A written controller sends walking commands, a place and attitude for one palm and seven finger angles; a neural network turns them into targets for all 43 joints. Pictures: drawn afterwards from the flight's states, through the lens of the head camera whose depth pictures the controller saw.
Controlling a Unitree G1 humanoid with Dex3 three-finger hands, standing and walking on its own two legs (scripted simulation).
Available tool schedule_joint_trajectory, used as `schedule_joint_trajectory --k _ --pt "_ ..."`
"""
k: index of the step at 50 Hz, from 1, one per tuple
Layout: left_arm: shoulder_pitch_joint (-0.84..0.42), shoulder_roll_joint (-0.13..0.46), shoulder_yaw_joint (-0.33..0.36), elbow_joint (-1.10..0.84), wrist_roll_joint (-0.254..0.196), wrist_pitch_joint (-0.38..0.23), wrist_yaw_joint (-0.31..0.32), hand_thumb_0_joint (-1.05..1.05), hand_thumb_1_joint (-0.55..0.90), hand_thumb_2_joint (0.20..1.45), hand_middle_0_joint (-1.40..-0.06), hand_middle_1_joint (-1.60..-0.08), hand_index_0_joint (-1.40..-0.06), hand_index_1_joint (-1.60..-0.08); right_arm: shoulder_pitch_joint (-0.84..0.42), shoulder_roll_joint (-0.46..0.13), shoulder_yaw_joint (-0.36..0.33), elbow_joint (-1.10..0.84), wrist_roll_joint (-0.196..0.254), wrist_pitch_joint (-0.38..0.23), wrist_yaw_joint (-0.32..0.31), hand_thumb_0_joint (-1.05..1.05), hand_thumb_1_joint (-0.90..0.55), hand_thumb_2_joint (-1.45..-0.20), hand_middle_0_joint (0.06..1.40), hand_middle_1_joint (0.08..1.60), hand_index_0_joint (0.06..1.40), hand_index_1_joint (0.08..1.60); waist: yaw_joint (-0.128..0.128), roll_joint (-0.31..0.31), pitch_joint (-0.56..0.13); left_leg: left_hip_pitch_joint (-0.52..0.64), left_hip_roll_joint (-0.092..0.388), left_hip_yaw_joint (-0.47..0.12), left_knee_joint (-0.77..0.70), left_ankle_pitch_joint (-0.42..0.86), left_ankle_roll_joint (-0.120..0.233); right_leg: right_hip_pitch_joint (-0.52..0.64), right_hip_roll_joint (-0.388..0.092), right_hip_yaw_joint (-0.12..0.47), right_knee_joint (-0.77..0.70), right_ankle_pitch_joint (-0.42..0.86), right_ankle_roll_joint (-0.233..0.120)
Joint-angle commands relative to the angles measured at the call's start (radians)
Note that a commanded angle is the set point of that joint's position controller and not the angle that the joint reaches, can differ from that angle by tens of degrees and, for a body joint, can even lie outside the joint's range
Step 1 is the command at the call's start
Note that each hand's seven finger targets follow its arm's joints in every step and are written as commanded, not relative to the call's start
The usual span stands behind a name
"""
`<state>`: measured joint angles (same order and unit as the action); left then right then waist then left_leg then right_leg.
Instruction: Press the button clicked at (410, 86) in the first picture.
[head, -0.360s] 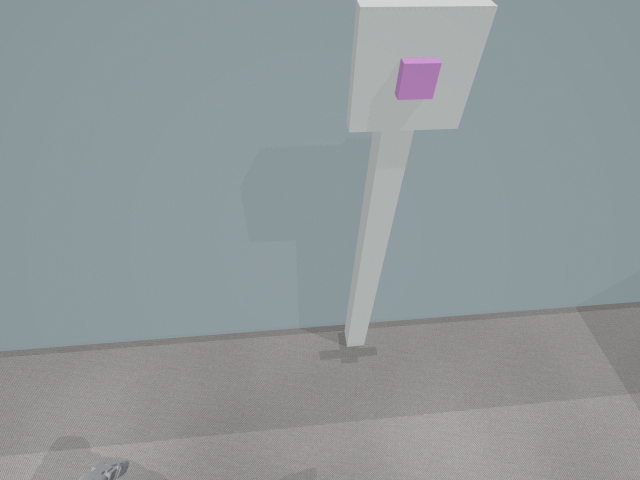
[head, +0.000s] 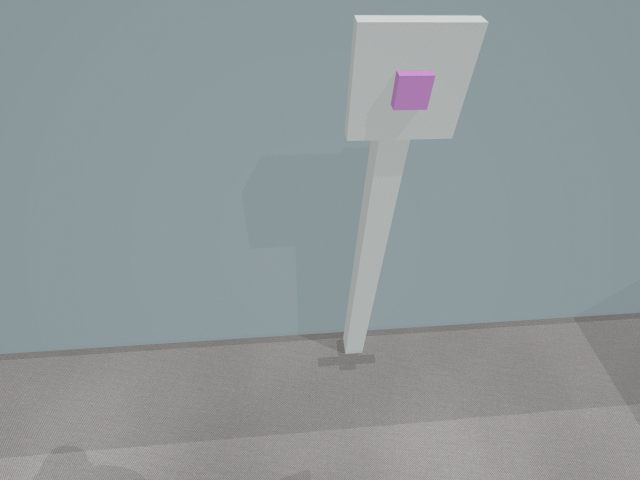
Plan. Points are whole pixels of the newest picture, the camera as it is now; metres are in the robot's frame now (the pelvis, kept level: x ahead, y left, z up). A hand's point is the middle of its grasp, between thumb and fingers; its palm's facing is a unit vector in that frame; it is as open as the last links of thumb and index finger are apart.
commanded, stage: stand and wait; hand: left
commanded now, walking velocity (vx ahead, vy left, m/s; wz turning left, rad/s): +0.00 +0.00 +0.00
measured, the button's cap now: (411, 89) +0.64 -0.09 +0.20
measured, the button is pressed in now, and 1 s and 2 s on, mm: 0 0 0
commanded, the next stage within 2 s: look at it before walking up in 0.66 s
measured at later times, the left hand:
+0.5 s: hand out of the picture +0.04 +0.22 -0.15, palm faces -0.02 -0.95 -0.32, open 7.4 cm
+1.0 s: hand out of the picture +0.04 +0.22 -0.16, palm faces -0.02 -0.95 -0.32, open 7.4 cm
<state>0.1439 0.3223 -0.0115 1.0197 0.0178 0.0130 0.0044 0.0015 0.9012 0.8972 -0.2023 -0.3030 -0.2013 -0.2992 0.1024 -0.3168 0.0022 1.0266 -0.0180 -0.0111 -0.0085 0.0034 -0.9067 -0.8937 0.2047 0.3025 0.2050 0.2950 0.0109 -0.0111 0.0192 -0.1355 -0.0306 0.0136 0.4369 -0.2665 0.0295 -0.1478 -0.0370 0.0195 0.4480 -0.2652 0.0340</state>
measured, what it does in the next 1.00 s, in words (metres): stands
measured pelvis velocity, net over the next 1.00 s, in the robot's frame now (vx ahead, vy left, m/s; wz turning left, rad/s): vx -0.02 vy -0.02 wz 0.00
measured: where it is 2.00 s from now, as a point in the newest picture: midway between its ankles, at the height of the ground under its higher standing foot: outside the picture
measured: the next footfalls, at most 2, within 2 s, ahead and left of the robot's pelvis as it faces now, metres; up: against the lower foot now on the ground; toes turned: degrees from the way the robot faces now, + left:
none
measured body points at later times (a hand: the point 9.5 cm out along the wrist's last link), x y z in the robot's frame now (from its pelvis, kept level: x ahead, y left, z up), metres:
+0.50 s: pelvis -0.02 -0.02 +0.00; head -0.02 -0.02 +0.45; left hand +0.04 +0.27 -0.13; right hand +0.04 -0.30 -0.14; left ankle -0.02 +0.10 -0.74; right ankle -0.01 -0.14 -0.74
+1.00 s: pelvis -0.02 -0.02 +0.01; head -0.02 -0.02 +0.45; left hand +0.04 +0.27 -0.13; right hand +0.04 -0.31 -0.13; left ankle -0.02 +0.10 -0.74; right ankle -0.01 -0.14 -0.74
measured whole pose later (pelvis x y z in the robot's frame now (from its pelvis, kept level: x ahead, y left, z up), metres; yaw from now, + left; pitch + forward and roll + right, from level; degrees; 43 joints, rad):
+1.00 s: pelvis -0.02 -0.02 +0.01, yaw +0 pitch -2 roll +0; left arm 0.15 0.32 0.00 1.10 0.02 0.00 0.00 0.00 0.90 0.90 -0.20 -0.30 -0.20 -0.30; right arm 0.15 -0.31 0.00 1.13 -0.01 -0.01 -0.01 0.00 -0.91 -0.89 0.20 0.30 0.20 0.29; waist 0.00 0.00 0.03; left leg -0.13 0.00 0.00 0.37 -0.20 0.00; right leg -0.15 -0.01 0.01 0.38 -0.20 0.01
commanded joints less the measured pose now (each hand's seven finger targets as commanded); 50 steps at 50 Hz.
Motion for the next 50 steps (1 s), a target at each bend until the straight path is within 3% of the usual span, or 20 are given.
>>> schedule_joint_trajectory --k 1,31,43,50 --pt "-0.043 0.195 0.046 -0.054 -0.006 -0.027 0.010 0.000 0.900 0.900 -0.200 -0.300 -0.200 -0.300 -0.047 -0.202 -0.042 -0.049 0.004 -0.024 -0.010 0.000 -0.900 -0.900 0.200 0.300 0.200 0.300 -0.010 0.008 -0.051 -0.004 0.132 -0.099 -0.088 0.253 0.011 0.019 -0.082 0.053 -0.061 0.232 -0.053" --pt "-0.021 0.180 0.045 0.015 -0.006 -0.034 0.009 0.000 0.900 0.900 -0.200 -0.300 -0.200 -0.300 0.002 -0.185 -0.034 0.040 0.005 -0.019 -0.006 0.000 -0.900 -0.900 0.200 0.300 0.200 0.300 -0.008 -0.003 0.003 -0.028 0.135 -0.108 -0.145 0.105 -0.006 -0.026 -0.082 0.089 -0.148 0.062 -0.055" --pt "-0.021 0.186 0.047 0.016 -0.006 -0.039 0.009 0.000 0.900 0.900 -0.200 -0.300 -0.200 -0.300 0.006 -0.189 -0.035 0.041 0.007 -0.023 -0.007 0.000 -0.900 -0.900 0.200 0.300 0.200 0.300 -0.009 0.004 -0.040 -0.009 0.142 -0.108 -0.134 0.159 -0.007 0.004 -0.086 0.085 -0.139 0.130 -0.057" --pt "-0.022 0.188 0.047 0.020 -0.006 -0.038 0.008 0.000 0.900 0.900 -0.200 -0.300 -0.200 -0.300 -0.005 -0.192 -0.034 0.043 0.007 -0.023 -0.008 0.000 -0.900 -0.900 0.200 0.300 0.200 0.300 -0.007 0.012 -0.024 -0.005 0.143 -0.106 -0.140 0.169 -0.008 0.001 -0.084 0.082 -0.141 0.152 -0.055"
